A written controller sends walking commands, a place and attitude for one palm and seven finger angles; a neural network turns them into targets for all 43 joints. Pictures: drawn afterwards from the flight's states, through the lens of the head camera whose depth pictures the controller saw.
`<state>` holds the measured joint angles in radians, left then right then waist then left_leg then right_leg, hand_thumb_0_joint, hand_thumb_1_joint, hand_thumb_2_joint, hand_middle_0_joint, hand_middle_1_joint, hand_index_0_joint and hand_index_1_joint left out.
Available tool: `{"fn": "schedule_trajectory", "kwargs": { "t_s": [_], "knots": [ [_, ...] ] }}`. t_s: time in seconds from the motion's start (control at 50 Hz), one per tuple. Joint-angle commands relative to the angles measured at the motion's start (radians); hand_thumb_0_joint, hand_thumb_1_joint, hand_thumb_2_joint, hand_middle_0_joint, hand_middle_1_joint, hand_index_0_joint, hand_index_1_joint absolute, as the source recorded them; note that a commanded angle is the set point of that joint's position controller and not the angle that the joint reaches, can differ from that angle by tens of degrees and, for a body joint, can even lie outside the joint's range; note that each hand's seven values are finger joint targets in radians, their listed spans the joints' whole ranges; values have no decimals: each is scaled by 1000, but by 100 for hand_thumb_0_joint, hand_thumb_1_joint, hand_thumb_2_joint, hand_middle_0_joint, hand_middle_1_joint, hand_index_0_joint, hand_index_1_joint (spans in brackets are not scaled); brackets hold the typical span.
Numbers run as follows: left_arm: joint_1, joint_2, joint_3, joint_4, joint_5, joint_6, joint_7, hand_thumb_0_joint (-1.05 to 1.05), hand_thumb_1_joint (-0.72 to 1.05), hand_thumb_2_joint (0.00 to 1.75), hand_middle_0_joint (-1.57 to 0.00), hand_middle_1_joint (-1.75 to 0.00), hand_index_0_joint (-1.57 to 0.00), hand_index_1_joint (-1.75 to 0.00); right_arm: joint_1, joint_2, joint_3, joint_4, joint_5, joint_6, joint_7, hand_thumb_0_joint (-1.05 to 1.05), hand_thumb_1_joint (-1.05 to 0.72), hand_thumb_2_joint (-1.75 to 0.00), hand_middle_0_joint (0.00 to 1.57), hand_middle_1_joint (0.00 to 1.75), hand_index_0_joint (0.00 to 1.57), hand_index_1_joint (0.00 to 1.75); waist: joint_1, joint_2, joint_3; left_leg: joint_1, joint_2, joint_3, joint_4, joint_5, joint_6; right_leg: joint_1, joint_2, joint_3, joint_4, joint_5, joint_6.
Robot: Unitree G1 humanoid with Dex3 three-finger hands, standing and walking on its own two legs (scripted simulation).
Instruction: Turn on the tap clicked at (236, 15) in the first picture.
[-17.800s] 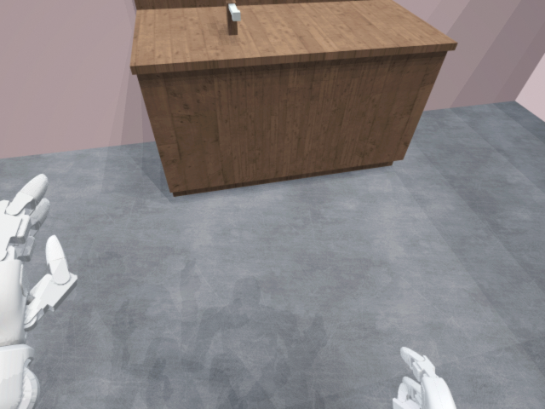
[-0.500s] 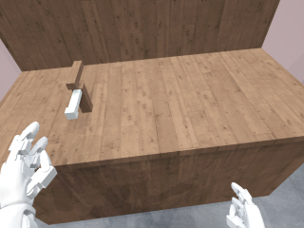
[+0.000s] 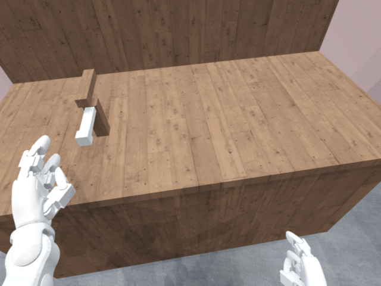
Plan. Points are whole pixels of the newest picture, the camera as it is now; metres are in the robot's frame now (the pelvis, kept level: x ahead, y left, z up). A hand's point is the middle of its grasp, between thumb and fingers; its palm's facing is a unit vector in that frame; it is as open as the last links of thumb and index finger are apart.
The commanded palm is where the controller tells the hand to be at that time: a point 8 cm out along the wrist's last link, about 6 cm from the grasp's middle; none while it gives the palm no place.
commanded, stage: reach beside the lever's end, fingers flat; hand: left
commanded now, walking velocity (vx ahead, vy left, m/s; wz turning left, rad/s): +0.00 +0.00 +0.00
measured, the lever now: (84, 137) +0.40 +0.31 +0.09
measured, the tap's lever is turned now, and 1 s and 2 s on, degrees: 0 0 3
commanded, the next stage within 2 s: push the lever round in 1.50 s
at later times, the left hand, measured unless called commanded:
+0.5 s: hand (73, 167) +0.29 +0.27 +0.11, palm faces +0.48 -0.87 -0.09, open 7.6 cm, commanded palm +0.26 +0.32 +0.11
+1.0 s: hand (73, 146) +0.36 +0.31 +0.09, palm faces +0.47 -0.88 -0.09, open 7.8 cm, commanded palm +0.32 +0.36 +0.09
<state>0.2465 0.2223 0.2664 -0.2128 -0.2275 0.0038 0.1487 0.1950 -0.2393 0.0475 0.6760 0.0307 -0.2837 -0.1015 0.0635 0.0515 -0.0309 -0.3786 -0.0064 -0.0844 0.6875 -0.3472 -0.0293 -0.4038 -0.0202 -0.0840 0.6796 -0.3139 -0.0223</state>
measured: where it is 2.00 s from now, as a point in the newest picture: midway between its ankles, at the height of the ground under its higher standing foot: outside the picture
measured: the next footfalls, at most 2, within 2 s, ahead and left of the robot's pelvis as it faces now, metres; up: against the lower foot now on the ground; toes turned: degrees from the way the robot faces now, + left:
none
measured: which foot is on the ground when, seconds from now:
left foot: down 0.00-1.00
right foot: down 0.00-1.00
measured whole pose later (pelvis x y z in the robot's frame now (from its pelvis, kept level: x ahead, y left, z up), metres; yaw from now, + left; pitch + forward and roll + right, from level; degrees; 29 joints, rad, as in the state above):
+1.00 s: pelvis +0.01 +0.01 +0.00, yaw -2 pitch +7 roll -1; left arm -0.25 0.38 0.48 0.50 -0.19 -0.15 0.01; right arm 0.24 -0.28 0.01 0.71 0.03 -0.17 -0.10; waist 0.00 0.04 -0.04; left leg -0.47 0.01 -0.06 0.70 -0.36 -0.02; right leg -0.50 -0.01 -0.06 0.67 -0.30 -0.01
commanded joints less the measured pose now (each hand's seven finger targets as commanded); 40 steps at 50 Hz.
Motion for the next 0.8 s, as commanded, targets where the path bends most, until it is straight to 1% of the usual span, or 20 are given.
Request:
{"fn": "schedule_trajectory", "kwargs": {
  "t_s": [0.0, 0.08, 0.12, 0.16, 0.18, 0.2, 0.26, 0.28, 0.32, 0.4, 0.44, 0.48, 0.5, 0.52, 0.58, 0.66, 0.68, 0.7, 0.72, 0.78],
  "knots": [
    [-178, 175, 95, -183, 7, -85, -2, 0, 90, 90, -19, -26, -19, -26, -117, -110, -49, -152, 1, -50, -11, 0, -90, -90, 20, 30, 20, 30, -4, 21, -167, 17, -22, 35, -125, 134, 36, 116, 0, 29, -133, 83, 9],
    [-158, 193, 131, -120, 0, -88, -14, 0, 90, 90, -18, -25, -18, -25, -110, -117, -57, -149, 1, -42, -7, 0, -90, -90, 20, 30, 20, 30, 5, -25, -182, 18, -16, 39, -123, 200, 35, 147, 4, 24, -124, 168, 9],
    [-187, 197, 137, -91, -5, -88, -20, 0, 90, 90, -18, -25, -18, -25, -100, -121, -62, -148, 1, -34, -6, 0, -90, -90, 20, 30, 20, 30, -2, -66, -175, 13, -13, 42, -124, 210, 35, 146, 5, 22, -123, 186, 11],
    [-226, 196, 132, -76, -6, -91, -27, 0, 90, 90, -18, -24, -18, -24, -103, -123, -63, -147, 3, -30, -6, 0, -90, -90, 20, 30, 20, 30, -7, -51, -164, 13, -13, 44, -125, 206, 35, 137, 4, 24, -125, 183, 12],
    [-223, 206, 149, -83, 1, -97, -22, 0, 90, 90, -18, -24, -18, -24, -110, -119, -63, -146, 5, -29, -7, 0, -90, -90, 20, 30, 20, 30, 2, -9, -165, 20, -15, 44, -129, 211, 33, 141, 4, 25, -125, 180, 8],
    [-245, 185, 118, -82, 7, -102, -22, 0, 90, 90, -18, -24, -18, -24, -100, -118, -63, -147, 4, -28, -6, 0, -90, -90, 20, 30, 20, 30, -11, -6, -158, 26, -15, 45, -128, 208, 33, 123, 4, 22, -123, 171, 9],
    [-323, 199, 113, -68, 15, -126, -17, 0, 90, 90, -18, -23, -18, -23, -99, -126, -64, -141, -1, -30, -7, 0, -90, -90, 20, 30, 20, 30, -24, -24, -161, 28, -13, 40, -127, 186, 35, 111, 5, 24, -125, 152, 10],
    [-322, 220, 138, -57, 20, -135, -14, 0, 90, 90, -18, -22, -18, -22, -106, -125, -64, -134, 0, -29, -8, 0, -90, -90, 20, 30, 20, 30, -18, -5, -164, 29, -13, 40, -129, 186, 34, 114, 7, 27, -126, 147, 7],
    [-362, 223, 134, -32, 20, -150, -16, 0, 90, 90, -17, -22, -17, -22, -102, -128, -66, -132, -2, -26, -8, 0, -90, -90, 20, 30, 20, 30, -28, -22, -179, 26, -14, 42, -124, 166, 37, 107, 6, 29, -124, 135, 10],
    [-425, 239, 141, 43, 24, -159, -23, 0, 90, 90, -17, -21, -17, -21, -106, -130, -65, -118, -1, -18, -15, 0, -90, -90, 20, 30, 20, 30, -33, 0, -187, 24, -17, 47, -125, 150, 38, 108, 6, 34, -126, 126, 7],
    [-447, 264, 163, 100, 15, -149, -32, 0, 90, 90, -17, -20, -17, -20, -104, -135, -65, -114, 0, -11, -19, 0, -90, -90, 20, 30, 20, 30, -31, -20, -193, 9, -18, 49, -125, 145, 41, 119, 5, 38, -130, 133, 10],
    [-455, 304, 203, 126, 20, -148, -36, 0, 90, 90, -17, -20, -17, -20, -103, -135, -67, -113, 1, -3, -22, 0, -90, -90, 20, 30, 20, 30, -20, 0, -215, 14, -19, 49, -126, 171, 39, 141, 6, 38, -126, 157, 6],
    [-458, 273, 178, 138, 15, -145, -43, 0, 90, 90, -17, -20, -17, -20, -96, -134, -68, -120, 0, -1, -19, 0, -90, -90, 20, 30, 20, 30, -24, -19, -228, 13, -20, 53, -123, 181, 41, 146, 4, 39, -124, 177, 10],
    [-448, 313, 219, 169, 11, -140, -45, 0, 90, 90, -16, -19, -16, -19, -91, -139, -71, -119, 0, 4, -20, 0, -90, -90, 20, 30, 20, 30, -15, -34, -234, 3, -18, 55, -121, 194, 42, 158, 5, 40, -123, 197, 11],
    [-487, 338, 247, 237, 8, -141, -61, 0, 90, 90, -16, -19, -16, -19, -84, -139, -69, -110, 5, 19, -20, 0, -90, -90, 20, 30, 20, 30, -19, -27, -212, -10, -18, 56, -120, 202, 43, 154, 6, 42, -125, 211, 11],
    [-604, 352, 236, 312, 8, -157, -83, 0, 90, 90, -16, -18, -16, -18, -63, -148, -71, -106, 6, 30, -24, 0, -90, -90, 20, 30, 20, 30, -47, -44, -190, -27, -16, 56, -116, 162, 48, 116, 9, 44, -130, 174, 16],
    [-632, 372, 250, 316, 19, -169, -83, 0, 90, 90, -16, -17, -16, -17, -63, -148, -72, -101, 8, 33, -25, 0, -90, -90, 20, 30, 20, 30, -48, -4, -192, -20, -16, 57, -112, 161, 49, 108, 9, 47, -128, 168, 13],
    [-653, 360, 230, 335, 21, -174, -89, 0, 90, 90, -16, -17, -16, -17, -53, -150, -73, -100, 6, 35, -24, 0, -90, -90, 20, 30, 20, 30, -57, 1, -201, -16, -17, 59, -110, 150, 50, 98, 11, 49, -128, 160, 14],
    [-693, 387, 240, 359, 21, -183, -94, 0, 90, 90, -16, -17, -16, -17, -43, -157, -73, -95, 6, 37, -26, 0, -90, -90, 20, 30, 20, 30, -65, -13, -206, -26, -17, 54, -108, 138, 51, 93, 12, 50, -126, 149, 14],
    [-752, 421, 254, 368, 35, -218, -108, 0, 90, 90, -15, -16, -15, -16, -28, -158, -78, -88, 3, 42, -26, 0, -90, -90, 20, 30, 20, 30, -67, 40, -260, -3, -17, 55, -95, 164, 52, 101, 15, 53, -111, 176, 10]
  ]
}}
